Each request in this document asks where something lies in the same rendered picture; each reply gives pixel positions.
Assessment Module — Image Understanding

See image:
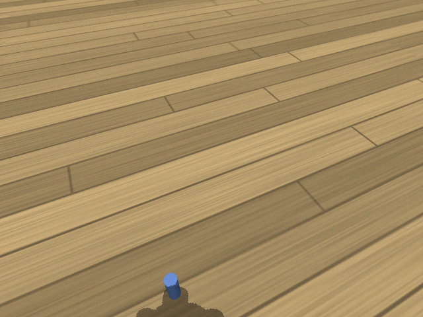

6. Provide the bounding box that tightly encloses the can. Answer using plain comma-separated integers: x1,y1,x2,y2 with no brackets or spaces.
163,273,181,300

